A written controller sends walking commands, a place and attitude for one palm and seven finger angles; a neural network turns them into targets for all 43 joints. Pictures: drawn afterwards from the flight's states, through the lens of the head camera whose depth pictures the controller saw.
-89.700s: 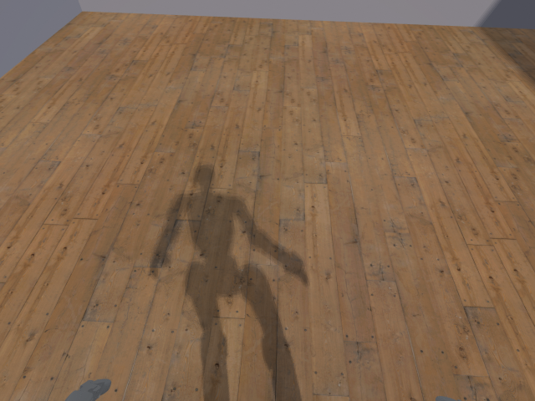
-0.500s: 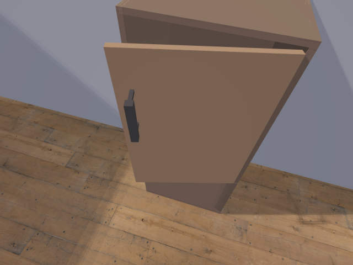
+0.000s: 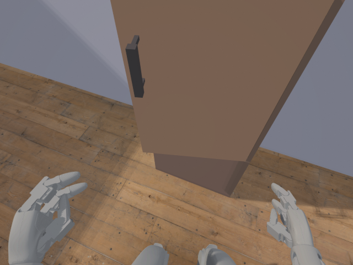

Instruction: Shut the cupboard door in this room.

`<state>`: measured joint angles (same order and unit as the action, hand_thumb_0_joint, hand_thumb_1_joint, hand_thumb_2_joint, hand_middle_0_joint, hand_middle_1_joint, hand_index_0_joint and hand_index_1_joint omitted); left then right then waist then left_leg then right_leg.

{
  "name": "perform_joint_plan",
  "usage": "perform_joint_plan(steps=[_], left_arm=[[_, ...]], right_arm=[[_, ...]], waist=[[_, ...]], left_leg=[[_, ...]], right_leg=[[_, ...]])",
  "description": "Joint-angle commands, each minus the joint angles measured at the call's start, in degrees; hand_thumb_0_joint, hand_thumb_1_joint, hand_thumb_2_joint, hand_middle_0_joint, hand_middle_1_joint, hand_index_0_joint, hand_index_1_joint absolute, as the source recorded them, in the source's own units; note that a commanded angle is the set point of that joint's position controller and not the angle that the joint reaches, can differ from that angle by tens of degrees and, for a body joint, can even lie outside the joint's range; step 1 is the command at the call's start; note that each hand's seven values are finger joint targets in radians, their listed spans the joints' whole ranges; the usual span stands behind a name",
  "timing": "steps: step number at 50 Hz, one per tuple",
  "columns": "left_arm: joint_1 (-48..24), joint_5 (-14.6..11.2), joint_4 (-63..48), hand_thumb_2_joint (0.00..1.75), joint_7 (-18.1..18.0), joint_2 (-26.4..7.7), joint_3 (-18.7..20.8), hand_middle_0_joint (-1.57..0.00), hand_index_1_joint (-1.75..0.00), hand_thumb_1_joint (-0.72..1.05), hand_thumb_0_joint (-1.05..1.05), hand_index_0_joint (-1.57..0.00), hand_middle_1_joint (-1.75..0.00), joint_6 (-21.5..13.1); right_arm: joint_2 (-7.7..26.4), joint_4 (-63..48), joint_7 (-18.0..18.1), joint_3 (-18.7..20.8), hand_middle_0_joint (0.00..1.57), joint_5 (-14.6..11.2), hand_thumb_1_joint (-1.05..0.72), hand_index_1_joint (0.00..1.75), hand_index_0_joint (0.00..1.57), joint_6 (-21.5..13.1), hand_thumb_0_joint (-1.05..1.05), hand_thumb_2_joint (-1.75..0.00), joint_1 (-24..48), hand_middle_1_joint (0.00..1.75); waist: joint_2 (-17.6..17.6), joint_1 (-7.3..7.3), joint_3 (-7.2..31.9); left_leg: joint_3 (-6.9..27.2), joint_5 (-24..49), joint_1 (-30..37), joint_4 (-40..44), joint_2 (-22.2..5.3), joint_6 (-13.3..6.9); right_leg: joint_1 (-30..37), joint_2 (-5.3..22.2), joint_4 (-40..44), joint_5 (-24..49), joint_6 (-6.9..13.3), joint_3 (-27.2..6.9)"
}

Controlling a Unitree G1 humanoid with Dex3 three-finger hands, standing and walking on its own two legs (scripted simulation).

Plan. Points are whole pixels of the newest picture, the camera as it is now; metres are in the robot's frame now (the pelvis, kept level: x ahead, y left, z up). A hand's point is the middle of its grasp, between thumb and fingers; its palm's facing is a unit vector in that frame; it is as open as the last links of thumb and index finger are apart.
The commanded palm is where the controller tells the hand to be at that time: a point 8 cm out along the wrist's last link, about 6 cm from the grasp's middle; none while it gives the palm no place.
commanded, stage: raise the hand and make a fist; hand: left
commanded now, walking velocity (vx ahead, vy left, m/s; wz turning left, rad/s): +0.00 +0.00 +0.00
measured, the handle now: (137, 67) +0.50 +0.16 +0.16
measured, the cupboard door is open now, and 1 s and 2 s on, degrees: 17 17 17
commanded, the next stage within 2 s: bring the fist close to the handle in 1.36 s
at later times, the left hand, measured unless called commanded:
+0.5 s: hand (84, 180) +0.24 +0.20 +0.11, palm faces -0.01 -1.00 -0.04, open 3.4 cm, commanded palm +0.21 +0.27 +0.12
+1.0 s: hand (61, 136) +0.28 +0.24 +0.17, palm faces +0.08 -1.00 -0.05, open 3.1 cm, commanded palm +0.25 +0.28 +0.17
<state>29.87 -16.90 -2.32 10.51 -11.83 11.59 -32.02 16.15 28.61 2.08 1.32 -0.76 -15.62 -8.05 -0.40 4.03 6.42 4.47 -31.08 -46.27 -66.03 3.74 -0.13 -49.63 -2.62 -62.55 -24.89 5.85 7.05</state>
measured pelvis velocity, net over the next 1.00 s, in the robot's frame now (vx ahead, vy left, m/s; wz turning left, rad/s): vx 0.05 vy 0.05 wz -0.02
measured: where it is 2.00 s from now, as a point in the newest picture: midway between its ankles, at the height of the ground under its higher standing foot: outside the picture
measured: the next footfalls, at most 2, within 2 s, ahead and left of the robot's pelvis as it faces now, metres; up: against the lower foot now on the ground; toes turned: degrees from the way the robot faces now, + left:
none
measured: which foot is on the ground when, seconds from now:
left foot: down 0.00-1.00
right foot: down 0.00-1.00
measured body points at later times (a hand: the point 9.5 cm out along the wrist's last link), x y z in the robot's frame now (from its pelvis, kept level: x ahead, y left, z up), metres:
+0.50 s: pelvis +0.03 +0.03 +0.03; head +0.07 +0.02 +0.48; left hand +0.23 +0.26 +0.11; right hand +0.18 -0.22 -0.04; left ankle +0.02 +0.12 -0.65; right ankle +0.06 -0.06 -0.65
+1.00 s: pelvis +0.05 +0.05 +0.06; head +0.06 +0.04 +0.51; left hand +0.27 +0.30 +0.18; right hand +0.23 -0.17 -0.01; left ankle +0.02 +0.12 -0.65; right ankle +0.06 -0.06 -0.65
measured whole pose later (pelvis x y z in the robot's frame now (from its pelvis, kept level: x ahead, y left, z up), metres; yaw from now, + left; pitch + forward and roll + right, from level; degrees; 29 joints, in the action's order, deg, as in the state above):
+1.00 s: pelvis +0.05 +0.05 +0.06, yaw -1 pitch +5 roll -2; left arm 17.3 -16.2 -12.5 8.9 -14.2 11.1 -6.1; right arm 13.3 29.9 4.0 -4.3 -2.0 -12.4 -15.5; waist 2.5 2.8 4.3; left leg 2.4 -25.9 -24.0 -45.4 4.8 -4.0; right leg -27.6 -1.9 -42.8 -20.0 1.7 3.1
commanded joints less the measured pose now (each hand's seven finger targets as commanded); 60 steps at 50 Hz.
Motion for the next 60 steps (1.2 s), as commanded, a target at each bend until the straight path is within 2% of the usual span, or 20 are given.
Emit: perform_joint_plan(steps=[1,4,5,6,8,10,12,15,18,20,25,28,33,36,41,45,48,51,55,60], left_arm=[[-14.5,-0.7,-13.1,0.90,6.6,-6.7,-6.0,-0.71,-0.86,0.90,0.00,-0.71,-0.86,-2.6],[-7.4,-1.2,-4.1,0.90,9.1,-10.3,-0.7,-0.77,-0.92,0.90,0.00,-0.77,-0.92,10.0],[-4.8,-1.4,-2.6,0.90,8.7,-12.1,2.4,-0.79,-0.94,0.90,0.00,-0.79,-0.94,14.2],[-5.3,-2.2,-5.3,0.90,7.9,-11.6,3.4,-0.81,-0.96,0.90,0.00,-0.81,-0.96,17.4],[-6.3,-3.5,-10.8,0.90,3.8,-12.1,8.2,-0.84,-1.00,0.90,0.00,-0.84,-1.00,20.2],[-6.0,-4.2,-16.7,0.90,-1.5,-12.5,12.0,-0.88,-1.04,0.90,0.00,-0.88,-1.04,18.4],[-5.0,-3.1,-19.1,0.90,-4.6,-10.3,10.6,-0.92,-1.08,0.90,0.00,-0.92,-1.08,14.5],[-6.5,-0.2,-20.8,0.90,-4.5,-8.3,4.5,-0.97,-1.14,0.90,0.00,-0.97,-1.14,8.5],[-5.9,0.4,-18.2,0.90,-0.3,-4.4,-3.1,-1.02,-1.20,0.90,0.00,-1.02,-1.20,7.0],[-6.2,-0.3,-17.2,0.90,2.2,-4.6,-4.4,-1.06,-1.24,0.90,0.00,-1.06,-1.24,8.5],[-9.2,-0.1,-22.5,0.90,-0.5,-12.6,4.8,-1.15,-1.34,0.90,0.00,-1.15,-1.34,12.0],[-8.3,-0.7,-24.1,0.90,-3.6,-9.8,5.2,-1.21,-1.40,0.90,0.00,-1.21,-1.40,12.2],[-9.6,-0.2,-21.7,0.90,-2.1,-5.5,-0.6,-1.30,-1.50,0.90,0.00,-1.30,-1.50,15.2],[-10.8,0.7,-20.3,0.90,0.2,-5.8,-2.6,-1.30,-1.50,0.90,0.00,-1.30,-1.50,19.6],[-16.4,0.5,-22.8,0.90,-0.3,-10.3,3.1,-1.30,-1.50,0.90,0.00,-1.30,-1.50,23.1],[-20.6,-0.4,-26.0,0.90,-2.3,-11.6,5.9,-1.30,-1.50,0.90,0.00,-1.30,-1.50,21.4],[-21.4,-0.5,-24.1,0.90,-1.7,-8.4,2.6,-1.30,-1.50,0.90,0.00,-1.30,-1.50,21.3],[-16.4,-0.4,-18.1,0.90,0.3,-5.8,-0.2,-1.30,-1.50,0.90,0.00,-1.30,-1.50,24.2],[-15.5,0.0,-18.4,0.90,0.9,-9.0,2.5,-1.30,-1.50,0.90,0.00,-1.30,-1.50,27.5],[-20.1,0.2,-24.7,0.90,-3.0,-11.8,6.6,-1.30,-1.50,0.90,0.00,-1.30,-1.50,23.9]], right_arm=[[5.8,-6.1,2.6,0.7,0.20,-1.1,-0.90,0.30,0.20,-3.3,0.00,-0.90,-2.3,0.30],[5.9,-8.0,3.4,0.7,0.20,-2.6,-0.90,0.30,0.20,-1.3,0.00,-0.90,-2.6,0.30],[5.5,-9.1,3.3,0.5,0.20,-2.9,-0.90,0.30,0.20,-0.4,0.00,-0.90,-1.5,0.30],[4.9,-10.8,3.2,0.3,0.20,-2.9,-0.90,0.30,0.20,0.3,0.00,-0.90,-0.9,0.30],[3.2,-12.1,2.8,-0.2,0.20,-2.3,-0.90,0.30,0.20,1.4,0.00,-0.90,0.5,0.30],[2.1,-12.0,2.5,-0.6,0.20,-1.5,-0.90,0.30,0.20,1.6,0.00,-0.90,0.9,0.30],[1.6,-11.3,1.8,-0.5,0.20,-0.9,-0.90,0.30,0.20,1.0,0.00,-0.90,-0.9,0.30],[3.1,-10.0,0.9,-0.4,0.20,0.0,-0.90,0.30,0.20,-0.5,0.00,-0.90,-2.9,0.30],[4.8,-8.9,1.1,0.1,0.20,-0.4,-0.90,0.30,0.20,-2.0,0.00,-0.90,-4.9,0.30],[5.7,-9.0,1.9,0.2,0.20,-1.0,-0.90,0.30,0.20,-2.6,0.00,-0.90,-4.9,0.30],[5.3,-9.3,3.2,0.2,0.20,-1.0,-0.90,0.30,0.20,-2.2,0.00,-0.90,-4.9,0.30],[4.0,-9.6,2.7,-0.4,0.20,-0.7,-0.90,0.30,0.20,-1.3,0.00,-0.90,-4.8,0.30],[4.6,-9.0,1.9,-0.9,0.20,-0.9,-0.90,0.30,0.20,-0.5,0.00,-0.90,-5.6,0.30],[5.2,-8.8,2.1,-1.0,0.20,-1.5,-0.90,0.30,0.20,-0.2,0.00,-0.90,-6.0,0.30],[4.5,-9.3,2.9,-1.6,0.20,-1.5,-0.90,0.30,0.20,0.5,0.00,-0.90,-4.3,0.30],[3.8,-8.4,2.9,-2.1,0.20,-1.1,-0.90,0.30,0.20,0.3,0.00,-0.90,-3.4,0.30],[3.7,-7.2,2.7,-2.2,0.20,-1.4,-0.90,0.30,0.20,-0.2,0.00,-0.90,-3.4,0.30],[4.4,-6.7,2.6,-1.9,0.20,-1.8,-0.90,0.30,0.20,-0.1,0.00,-0.90,-3.8,0.30],[4.8,-7.3,2.7,-1.6,0.20,-1.9,-0.90,0.30,0.20,0.6,0.00,-0.90,-2.9,0.30],[3.9,-7.7,2.7,-1.8,0.20,-0.9,-0.90,0.30,0.20,0.5,0.00,-0.90,-2.2,0.30]], waist=[[-0.8,-9.75,6.1],[-5.3,-5.36,5.3],[-3.2,-2.75,6.2],[-3.5,-1.83,8.1],[-3.9,0.26,9.3],[-3.6,1.66,10.8],[-1.5,0.86,9.5],[0.3,-2.35,9.0],[1.3,-5.19,6.6],[0.8,-5.42,4.9],[2.2,-2.09,9.8],[3.7,-1.15,10.3],[3.6,-3.12,6.1],[3.2,-3.41,4.7],[1.0,-2.12,6.3],[4.2,-1.28,9.1],[4.8,-2.28,7.1],[1.3,-2.60,4.2],[0.8,-1.31,3.6],[2.0,-0.82,6.7]], left_leg=[[-1.0,2.4,-2.7,7.4,-2.2,-2.7],[-1.7,2.5,-4.8,10.3,-2.1,-2.4],[-2.0,3.4,-4.1,11.3,-1.7,-2.3],[-2.3,4.2,-3.4,12.4,-1.3,-1.8],[-2.0,6.2,-1.7,14.2,-1.2,-1.1],[-1.6,9.1,-0.1,15.5,-1.5,-0.8],[-1.3,12.1,1.3,17.1,-1.8,-0.5],[-0.9,15.3,3.5,17.4,-2.1,-1.3],[-0.7,13.6,6.3,18.0,-2.2,-1.6],[-0.1,12.4,7.3,19.0,-2.1,-1.8],[0.6,14.5,11.8,22.8,-2.1,-1.1],[0.5,20.8,14.6,24.1,-2.3,0.5],[1.1,28.5,17.9,24.6,-3.3,1.8],[1.5,29.3,19.1,25.6,-3.7,1.7],[1.4,25.2,20.1,28.1,-3.2,1.4],[1.0,28.9,23.2,28.7,-3.0,2.2],[1.0,29.2,24.2,29.2,-3.2,2.4],[0.9,27.4,22.5,29.7,-3.2,1.8],[0.4,25.2,21.3,30.6,-2.9,1.3],[0.1,25.4,22.8,30.8,-2.7,1.3]], right_leg=[[12.6,4.0,19.9,-13.8,-5.0,-16.5],[19.2,5.8,23.7,-16.3,-6.1,-18.6],[21.9,6.2,23.9,-15.5,-5.9,-19.1],[24.4,7.1,24.3,-14.1,-6.3,-19.3],[27.4,7.5,24.4,-10.3,-6.7,-18.9],[29.3,6.4,22.7,-5.3,-6.2,-16.9],[28.4,5.5,20.8,1.5,-5.7,-15.0],[24.9,4.2,17.6,8.2,-5.3,-11.8],[20.2,3.2,18.1,4.8,-4.9,-9.1],[19.8,3.1,19.7,2.2,-4.6,-8.9],[24.6,2.5,19.2,4.8,-4.1,-6.3],[26.0,1.8,17.5,12.4,-3.8,-4.2],[24.8,1.4,18.2,18.4,-3.9,-3.0],[25.5,1.6,19.7,18.8,-3.9,-3.2],[29.5,1.8,21.9,17.3,-3.8,-3.4],[31.6,1.6,22.1,19.8,-3.5,-3.6],[30.8,1.6,22.9,20.0,-3.7,-3.3],[30.9,1.8,24.3,19.6,-3.8,-3.4],[33.0,2.2,25.4,18.5,-3.6,-4.1],[33.8,2.0,25.1,18.1,-3.7,-4.6]])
